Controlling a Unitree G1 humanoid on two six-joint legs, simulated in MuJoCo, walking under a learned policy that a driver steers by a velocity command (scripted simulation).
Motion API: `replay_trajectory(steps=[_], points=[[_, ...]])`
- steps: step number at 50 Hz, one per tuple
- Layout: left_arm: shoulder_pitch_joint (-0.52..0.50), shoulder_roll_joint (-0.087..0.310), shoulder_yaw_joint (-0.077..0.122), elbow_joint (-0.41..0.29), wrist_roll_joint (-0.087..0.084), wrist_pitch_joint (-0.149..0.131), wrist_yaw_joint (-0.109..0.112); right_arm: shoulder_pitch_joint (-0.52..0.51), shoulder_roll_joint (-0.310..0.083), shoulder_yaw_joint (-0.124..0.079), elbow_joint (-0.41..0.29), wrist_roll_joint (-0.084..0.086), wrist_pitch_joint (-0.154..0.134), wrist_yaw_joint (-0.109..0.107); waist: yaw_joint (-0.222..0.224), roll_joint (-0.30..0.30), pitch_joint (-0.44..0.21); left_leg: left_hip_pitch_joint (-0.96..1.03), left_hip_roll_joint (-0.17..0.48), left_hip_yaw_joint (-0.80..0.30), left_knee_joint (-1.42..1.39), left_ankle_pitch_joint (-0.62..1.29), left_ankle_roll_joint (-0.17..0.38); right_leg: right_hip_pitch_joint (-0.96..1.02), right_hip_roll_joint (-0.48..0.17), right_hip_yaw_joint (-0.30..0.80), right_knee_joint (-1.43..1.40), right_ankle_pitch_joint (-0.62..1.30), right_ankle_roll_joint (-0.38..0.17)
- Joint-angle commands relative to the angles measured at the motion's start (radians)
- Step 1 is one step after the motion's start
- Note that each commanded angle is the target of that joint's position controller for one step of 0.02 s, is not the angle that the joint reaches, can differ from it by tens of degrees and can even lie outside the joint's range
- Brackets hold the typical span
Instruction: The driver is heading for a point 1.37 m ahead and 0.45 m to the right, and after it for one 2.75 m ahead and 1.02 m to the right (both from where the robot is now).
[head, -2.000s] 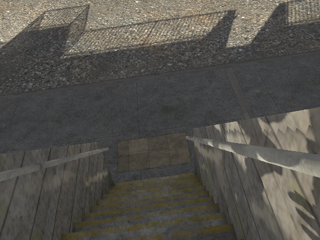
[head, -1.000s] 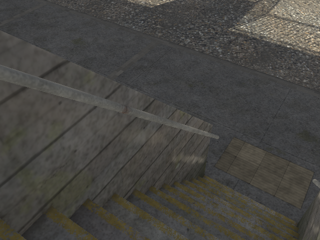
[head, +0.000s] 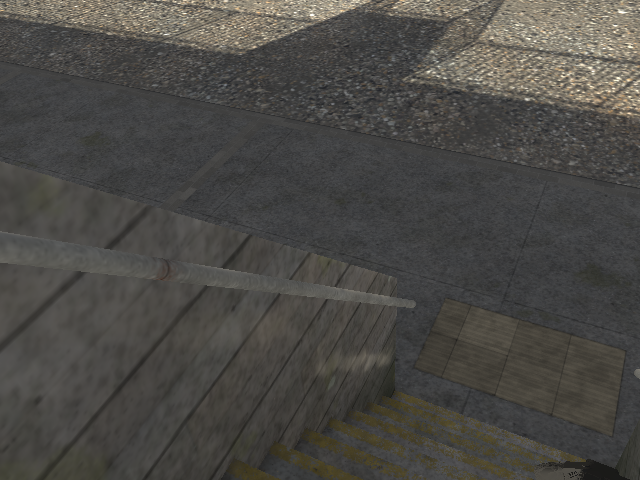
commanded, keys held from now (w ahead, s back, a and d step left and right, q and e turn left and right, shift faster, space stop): w+e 1.00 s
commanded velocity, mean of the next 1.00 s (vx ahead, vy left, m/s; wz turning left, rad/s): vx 0.47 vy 0.00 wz -0.59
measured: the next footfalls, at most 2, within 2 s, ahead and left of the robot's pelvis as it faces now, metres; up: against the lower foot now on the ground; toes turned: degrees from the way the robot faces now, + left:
left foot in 0.32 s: +0.27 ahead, +0.14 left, -0.24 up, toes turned -11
right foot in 0.78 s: +0.40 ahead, -0.15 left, -0.48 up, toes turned -26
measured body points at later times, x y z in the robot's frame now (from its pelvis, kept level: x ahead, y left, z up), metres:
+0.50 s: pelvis +0.24 +0.04 -0.22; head +0.23 +0.05 +0.23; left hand +0.40 +0.25 -0.36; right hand +0.13 -0.20 -0.36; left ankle +0.23 +0.14 -0.92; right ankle +0.26 -0.12 -0.80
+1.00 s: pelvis +0.41 -0.09 -0.47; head +0.39 -0.12 -0.02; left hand +0.48 +0.15 -0.60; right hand +0.37 -0.33 -0.62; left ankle +0.60 +0.00 -1.04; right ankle +0.37 -0.13 -1.16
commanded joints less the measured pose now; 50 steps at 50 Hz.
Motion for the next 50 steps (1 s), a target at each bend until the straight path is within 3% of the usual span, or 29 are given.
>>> replay_trajectory(steps=[1, 5, 7, 10, 12, 13, 15, 16, 17, 18, 20, 21, 22, 23, 25, 27, 30, 34, 36, 37, 38, 39, 40, 41, 42, 45, 46, 49, 50], points=[[-0.297, 0.106, 0.013, -0.133, -0.038, -0.055, -0.018, 0.074, -0.049, -0.019, 0.036, -0.003, 0.005, 0.018, -0.200, -0.034, 0.145, 0.212, 0.021, 0.016, -0.200, 0.524, 0.014, -0.387, -0.112, 0.326, -0.374, -0.046, -0.118], [-0.171, 0.129, 0.020, -0.101, -0.009, -0.058, -0.025, -0.109, -0.018, -0.011, -0.015, -0.025, -0.011, 0.039, -0.051, -0.084, 0.130, 0.320, 0.016, 0.056, -0.446, 0.645, 0.072, -0.251, -0.109, 0.330, -0.337, -0.156, -0.147], [-0.117, 0.083, 0.013, -0.070, 0.035, -0.061, -0.027, -0.140, -0.025, -0.017, -0.043, -0.003, -0.022, 0.040, 0.030, -0.147, 0.135, 0.314, 0.016, 0.050, -0.644, 0.576, 0.057, -0.092, -0.074, 0.285, -0.215, -0.032, -0.165], [-0.080, 0.041, 0.016, -0.026, 0.047, -0.063, -0.028, -0.080, 0.005, -0.026, -0.044, 0.044, -0.054, 0.040, 0.120, -0.147, 0.114, 0.502, 0.005, 0.034, -1.012, 0.594, 0.031, 0.010, 0.002, 0.232, -0.001, 0.207, -0.141], [-0.117, 0.035, 0.019, -0.012, 0.033, -0.082, -0.024, 0.117, 0.006, -0.041, 0.002, 0.061, -0.085, 0.030, 0.069, -0.138, 0.056, 0.703, 0.026, 0.031, -1.057, 0.780, 0.036, -0.024, 0.007, 0.213, 0.216, 0.282, -0.140], [-0.225, 0.076, 0.035, -0.034, 0.030, -0.080, -0.018, 0.313, -0.029, -0.055, 0.040, 0.075, -0.088, 0.023, -0.039, -0.218, -0.006, 0.843, 0.110, -0.011, -1.143, 0.845, 0.063, -0.059, 0.017, 0.222, 0.386, 0.362, -0.147], [-0.238, 0.100, 0.056, -0.034, 0.021, -0.056, -0.015, 0.523, -0.108, -0.088, 0.123, 0.037, -0.077, 0.010, -0.107, -0.136, 0.032, 1.112, 0.203, -0.070, -1.304, 0.743, 0.104, -0.254, 0.062, 0.186, 0.766, 0.435, -0.117], [-0.189, 0.084, 0.061, -0.050, 0.024, -0.038, -0.024, 0.561, -0.139, -0.088, 0.127, 0.029, -0.053, 0.018, -0.117, 0.084, 0.050, 1.291, 0.280, -0.081, -1.155, 0.975, 0.119, -0.507, 0.161, 0.071, 1.012, -0.248, -0.101], [-0.011, 0.003, 0.040, -0.076, -0.009, -0.036, -0.033, 0.562, -0.142, -0.060, 0.131, 0.012, -0.050, 0.043, 0.012, 0.218, -0.075, 1.567, 0.338, -0.037, -0.609, 1.162, 0.069, -0.796, 0.084, 0.068, 1.045, -0.369, -0.080], [-0.048, 0.022, 0.024, -0.070, 0.015, -0.037, -0.026, 0.626, -0.176, -0.083, 0.143, 0.039, -0.058, 0.054, -0.079, 0.321, -0.137, 1.596, 0.379, -0.102, -0.588, 0.948, 0.164, -0.912, 0.008, 0.056, 1.094, -0.256, -0.087], [-0.209, 0.091, 0.035, -0.099, 0.067, -0.037, -0.011, 0.606, -0.197, -0.091, 0.143, 0.055, -0.092, 0.049, -0.114, 0.234, -0.084, 1.234, 0.464, -0.310, -0.756, 0.141, 0.343, -0.928, -0.060, 0.061, 0.929, 0.064, -0.032], [-0.385, 0.119, 0.055, -0.096, 0.076, -0.032, -0.005, 0.520, -0.097, -0.058, 0.161, 0.046, -0.101, 0.046, -0.117, 0.073, 0.055, 0.986, 0.428, -0.277, -0.814, 0.102, 0.300, -0.903, -0.071, 0.154, 0.762, 0.333, -0.010], [-0.396, 0.109, 0.057, -0.106, 0.076, -0.031, -0.004, 0.537, -0.108, -0.049, 0.171, 0.035, -0.120, 0.052, -0.111, 0.174, 0.103, 0.870, 0.487, -0.357, -0.779, 0.281, 0.319, -0.863, -0.083, 0.144, 0.673, 0.343, -0.001], [-0.389, 0.077, 0.048, -0.107, 0.060, -0.032, -0.014, 0.503, 0.011, -0.001, 0.174, 0.037, -0.119, 0.041, -0.061, 0.047, 0.182, 0.641, 0.436, -0.209, -0.735, 0.322, 0.253, -0.751, -0.054, 0.169, 0.382, 0.620, 0.034], [-0.234, 0.009, 0.048, -0.003, 0.056, -0.012, -0.026, 0.474, -0.085, -0.010, 0.174, 0.030, -0.112, 0.038, -0.001, 0.145, 0.096, 0.434, 0.356, -0.089, -0.707, 0.284, 0.177, -0.404, 0.015, 0.013, 0.408, 0.773, 0.035], [-0.323, 0.034, 0.064, -0.044, 0.051, -0.017, -0.042, 0.451, -0.079, -0.015, 0.189, 0.059, -0.132, 0.029, -0.003, 0.173, 0.094, 0.529, 0.301, -0.063, -0.622, -0.106, 0.135, -0.519, -0.014, 0.090, 0.224, 1.079, -0.012], [-0.485, -0.010, 0.032, -0.089, 0.026, -0.045, -0.079, 0.337, -0.100, -0.016, 0.160, 0.051, -0.140, 0.010, -0.013, 0.064, 0.150, 0.239, 0.241, 0.064, -0.598, -0.671, 0.103, -0.161, 0.004, -0.021, -0.106, 1.435, 0.019], [-0.595, 0.003, 0.031, -0.119, 0.013, -0.050, -0.069, 0.523, -0.093, -0.019, 0.222, 0.018, -0.120, -0.015, -0.163, 0.085, 0.249, 0.501, 0.297, 0.084, -0.407, -0.465, 0.137, -0.211, -0.082, -0.079, -0.367, 1.346, 0.003], [-0.410, 0.051, 0.051, -0.079, 0.002, -0.045, -0.044, 0.406, -0.168, -0.053, 0.229, -0.007, -0.093, -0.021, -0.063, 0.212, 0.156, 0.573, 0.347, 0.037, -0.195, -0.185, 0.164, -0.097, -0.186, -0.039, -0.414, 1.216, -0.050], [-0.215, 0.119, 0.076, -0.017, 0.006, -0.045, -0.042, 0.373, -0.165, -0.056, 0.226, -0.010, -0.083, -0.021, 0.015, 0.176, 0.065, 0.542, 0.327, 0.085, 0.003, -0.052, 0.161, 0.114, -0.161, -0.089, -0.411, 1.125, -0.060], [-0.129, 0.122, 0.083, 0.022, 0.030, -0.056, -0.047, 0.444, -0.115, -0.059, 0.228, -0.012, -0.051, -0.031, 0.029, 0.021, 0.120, 0.554, 0.218, 0.158, 0.314, -0.026, 0.163, 0.197, -0.137, -0.004, -0.810, 0.887, -0.094], [-0.025, 0.129, 0.095, 0.084, 0.015, -0.055, -0.053, 0.416, -0.110, -0.064, 0.240, -0.033, -0.029, -0.043, 0.107, -0.169, 0.114, 0.381, 0.086, 0.253, 0.735, -0.596, 0.159, 0.360, -0.153, -0.059, -0.744, 1.090, -0.098], [0.002, 0.170, 0.079, 0.120, 0.010, -0.051, -0.072, 0.473, -0.003, -0.040, 0.160, -0.034, -0.024, -0.023, -0.031, -0.387, 0.131, -0.108, 0.025, 0.234, 0.941, -0.967, 0.132, 0.576, -0.190, -0.015, -0.213, 1.721, -0.076], [-0.002, 0.174, 0.074, 0.113, -0.046, -0.045, -0.064, 0.504, -0.038, -0.027, 0.078, -0.040, -0.026, -0.016, -0.059, -0.361, 0.005, -0.228, 0.076, 0.158, 0.803, -0.902, 0.104, 0.637, -0.235, 0.142, -0.162, 1.778, -0.138], [-0.013, 0.167, 0.079, 0.091, -0.042, -0.033, -0.048, 0.442, -0.086, -0.035, 0.070, -0.031, -0.039, -0.010, -0.024, -0.240, -0.035, -0.240, 0.119, 0.067, 0.653, -0.810, 0.089, 0.530, -0.273, 0.257, -0.251, 1.276, -0.206], [-0.058, 0.144, 0.051, 0.077, 0.016, -0.054, -0.031, 0.353, -0.014, -0.020, 0.104, -0.035, -0.035, -0.015, -0.064, -0.206, -0.032, -0.198, 0.114, -0.024, 0.362, -0.373, 0.013, 0.172, -0.346, 0.560, -0.413, 0.544, -0.306], [-0.142, 0.019, 0.010, 0.050, 0.015, -0.058, -0.011, 0.236, -0.026, -0.022, 0.053, -0.010, -0.021, -0.020, -0.094, -0.070, 0.076, -0.135, 0.092, -0.003, 0.136, -0.127, -0.055, -0.076, -0.301, 0.517, -0.417, 0.410, -0.282], [-0.188, 0.082, 0.008, 0.028, 0.000, -0.069, -0.010, 0.314, -0.025, -0.027, 0.124, -0.023, 0.001, -0.016, -0.144, -0.101, 0.038, 0.163, 0.060, -0.010, 0.091, 0.066, -0.046, -0.206, -0.249, 0.517, -0.381, 0.654, -0.204], [-0.163, 0.065, 0.009, 0.058, -0.011, -0.081, -0.005, 0.275, -0.065, -0.042, 0.101, -0.016, -0.010, -0.004, -0.142, -0.103, 0.064, 0.085, 0.069, -0.054, -0.065, 0.234, -0.031, -0.156, -0.181, 0.485, -0.290, 0.464, -0.203]])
